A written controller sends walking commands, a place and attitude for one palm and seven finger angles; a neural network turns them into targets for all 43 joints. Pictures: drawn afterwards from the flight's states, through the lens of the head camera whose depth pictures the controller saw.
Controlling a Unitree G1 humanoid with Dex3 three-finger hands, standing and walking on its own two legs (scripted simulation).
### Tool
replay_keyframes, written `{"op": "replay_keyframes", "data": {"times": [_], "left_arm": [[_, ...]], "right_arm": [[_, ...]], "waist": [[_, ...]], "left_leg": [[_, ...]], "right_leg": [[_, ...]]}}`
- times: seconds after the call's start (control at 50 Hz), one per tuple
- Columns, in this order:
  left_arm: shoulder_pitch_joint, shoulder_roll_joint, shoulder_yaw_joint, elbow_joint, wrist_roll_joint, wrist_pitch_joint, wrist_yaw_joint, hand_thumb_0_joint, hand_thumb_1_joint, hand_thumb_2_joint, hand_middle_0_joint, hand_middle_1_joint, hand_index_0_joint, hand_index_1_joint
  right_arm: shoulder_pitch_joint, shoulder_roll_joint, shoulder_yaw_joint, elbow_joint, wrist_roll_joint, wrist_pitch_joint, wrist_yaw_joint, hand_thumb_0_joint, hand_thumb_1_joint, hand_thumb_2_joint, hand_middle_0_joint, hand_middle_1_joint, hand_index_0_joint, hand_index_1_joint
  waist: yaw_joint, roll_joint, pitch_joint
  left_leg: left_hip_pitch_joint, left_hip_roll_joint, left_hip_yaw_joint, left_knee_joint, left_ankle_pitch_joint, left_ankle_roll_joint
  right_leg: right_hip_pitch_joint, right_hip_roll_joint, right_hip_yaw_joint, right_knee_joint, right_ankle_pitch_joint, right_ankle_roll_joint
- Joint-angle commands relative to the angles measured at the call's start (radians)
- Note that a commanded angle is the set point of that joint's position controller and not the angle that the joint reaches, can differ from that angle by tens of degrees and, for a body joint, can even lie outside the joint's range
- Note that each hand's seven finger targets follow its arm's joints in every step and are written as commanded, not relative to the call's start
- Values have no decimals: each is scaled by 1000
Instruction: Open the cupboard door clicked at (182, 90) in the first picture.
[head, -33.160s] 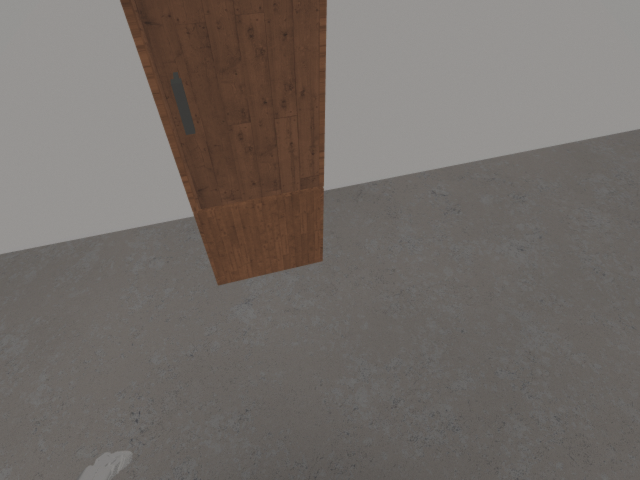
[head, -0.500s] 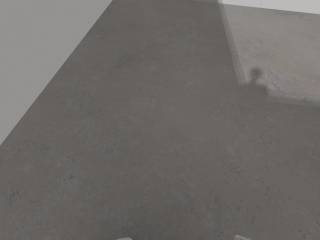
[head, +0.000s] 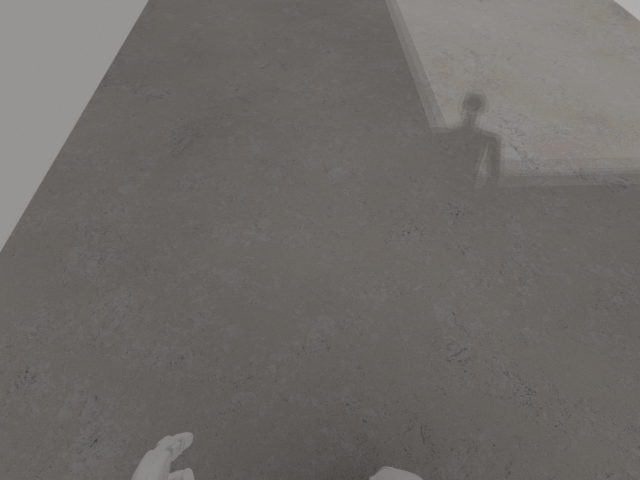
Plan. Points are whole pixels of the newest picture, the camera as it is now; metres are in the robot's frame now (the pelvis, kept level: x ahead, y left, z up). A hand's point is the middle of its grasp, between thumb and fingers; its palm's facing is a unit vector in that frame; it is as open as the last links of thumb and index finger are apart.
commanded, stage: turn to face it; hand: left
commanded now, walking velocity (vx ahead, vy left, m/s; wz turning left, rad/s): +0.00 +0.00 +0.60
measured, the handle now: out of the picture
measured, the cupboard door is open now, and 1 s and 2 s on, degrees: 40 40 40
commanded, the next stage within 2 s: none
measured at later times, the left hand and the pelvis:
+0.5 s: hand out of the picture +0.11 +0.25 -0.15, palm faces +0.33 -0.91 -0.25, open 7.4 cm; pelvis +0.07 +0.01 +0.02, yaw +17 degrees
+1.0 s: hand out of the picture +0.01 +0.16 -0.17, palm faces +0.61 -0.77 -0.21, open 7.4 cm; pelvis +0.10 -0.02 +0.00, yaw +37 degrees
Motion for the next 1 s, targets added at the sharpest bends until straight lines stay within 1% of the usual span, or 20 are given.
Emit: {"op": "replay_keyframes", "data": {"times": [0.0,0.06,0.18,0.2,0.22,0.24,0.26,0.36,0.48,0.56,0.58,0.6,0.62,0.68,0.72,0.84,0.92,0.94,0.96,0.98], "left_arm": [[165,139,33,-11,-6,14,36,0,900,900,-200,-300,-200,-300],[66,130,34,-49,2,24,36,0,900,900,-200,-300,-200,-300],[70,139,54,-68,-2,46,28,0,900,900,-200,-300,-200,-300],[80,109,50,-81,-8,57,25,0,900,900,-200,-300,-200,-300],[91,52,40,-111,-15,68,20,0,900,900,-200,-300,-200,-300],[21,78,34,-144,-6,75,22,0,900,900,-200,-300,-200,-300],[2,82,41,-171,-5,70,16,0,900,900,-200,-300,-200,-300],[47,84,43,-116,-3,72,16,0,900,900,-200,-300,-200,-300],[36,105,36,-146,-10,85,19,0,900,900,-200,-300,-200,-300],[175,133,44,-122,-12,74,23,0,900,900,-200,-300,-200,-300],[221,182,54,-117,-6,64,29,0,900,900,-200,-300,-200,-300],[239,286,74,-123,12,53,38,0,900,900,-200,-300,-200,-300],[213,312,70,-142,7,56,41,0,900,900,-200,-300,-200,-300],[94,205,42,-170,1,50,41,0,900,900,-200,-300,-200,-300],[124,183,35,-162,0,45,40,0,900,900,-200,-300,-200,-300],[257,241,54,-119,8,41,39,0,900,900,-200,-300,-200,-300],[203,247,61,-123,-3,47,30,0,900,900,-200,-300,-200,-300],[179,230,58,-143,-10,49,27,0,900,900,-200,-300,-200,-300],[157,158,45,-182,-17,57,20,0,900,900,-200,-300,-200,-300],[89,153,34,-214,-9,71,27,0,900,900,-200,-300,-200,-300]], "right_arm": [[-42,-64,-13,-98,0,-3,-6,0,-900,-900,200,300,200,300],[-1,-22,-10,-94,-7,23,11,0,-900,-900,200,300,200,300],[-27,-54,-24,-148,-21,23,27,0,-900,-900,200,300,200,300],[-1,-115,-37,-154,-25,15,26,0,-900,-900,200,300,200,300],[23,-220,-63,-177,-31,8,18,0,-900,-900,200,300,200,300],[38,-266,-73,-180,-35,11,2,0,-900,-900,200,300,200,300],[5,-288,-79,-203,-34,10,-2,0,-900,-900,200,300,200,300],[-102,-219,-55,-226,-21,-16,-19,0,-900,-900,200,300,200,300],[-158,-264,-76,-251,-27,11,-3,0,-900,-900,200,300,200,300],[-272,-274,-86,-295,-19,31,7,0,-900,-900,200,300,200,300],[-287,-238,-82,-309,-9,33,10,0,-900,-900,200,300,200,300],[-276,-160,-70,-332,-1,32,17,0,-900,-900,200,300,200,300],[-298,-194,-80,-344,-7,37,22,0,-900,-900,200,300,200,300],[-283,-183,-78,-296,-17,58,37,0,-900,-900,200,300,200,300],[-305,-161,-65,-301,-11,56,44,0,-900,-900,200,300,200,300],[-402,-124,-35,-325,-3,41,48,0,-900,-900,200,300,200,300],[-311,-167,-45,-305,-7,35,42,0,-900,-900,200,300,200,300],[-232,-225,-59,-289,-13,27,39,0,-900,-900,200,300,200,300],[-162,-340,-90,-284,-21,20,31,0,-900,-900,200,300,200,300],[-104,-382,-99,-262,-15,30,21,0,-900,-900,200,300,200,300]], "waist": [[92,-208,-157],[33,-161,-134],[27,-54,-104],[18,126,-117],[6,420,-115],[-29,341,-146],[-1,203,-145],[55,125,-181],[44,131,-140],[105,134,-131],[129,3,-139],[135,-327,-142],[134,-361,-122],[57,-249,-71],[69,-260,-88],[135,-204,-147],[71,-193,-168],[23,-79,-215],[-18,238,-245],[-38,247,-236]], "left_leg": [[-267,58,-64,225,44,-23],[-146,55,-19,79,134,-29],[9,-6,68,-349,352,-28],[34,65,-93,-492,392,8],[67,299,-452,-619,574,130],[70,375,-549,-653,605,228],[12,369,-518,-652,499,249],[141,182,-288,-544,949,150],[58,161,-335,-578,674,173],[-123,93,-347,-509,504,125],[-223,23,-303,-410,384,75],[-380,-136,-115,-155,94,-12],[-347,-115,-111,98,-54,-13],[-352,-50,-110,307,117,-31],[-347,-49,-70,208,128,-49],[-228,-81,35,-190,125,-43],[22,-93,44,-440,342,-12],[192,-15,-37,-502,544,22],[349,266,-417,-530,896,167],[317,360,-505,-534,1071,279]], "right_leg": [[269,-356,212,-297,488,-147],[88,-314,71,-325,273,-95],[24,-268,-26,-150,-50,-16],[-21,-196,-56,9,-149,29],[-198,-65,-61,260,-399,110],[-230,-27,82,444,-424,101],[-211,-43,137,515,-338,93],[-249,-16,161,558,-151,129],[-88,24,136,254,-204,124],[191,62,103,-83,-49,104],[308,-22,190,-256,-35,83],[377,-311,496,-385,-19,-15],[231,-441,549,-400,37,-105],[153,-274,321,-328,124,-81],[248,-236,191,-269,418,-66],[421,-272,124,-141,726,-69],[275,-254,42,-8,597,3],[146,-234,-2,131,435,48],[-146,-83,-29,364,-226,129],[-230,-43,92,507,-459,128]]}}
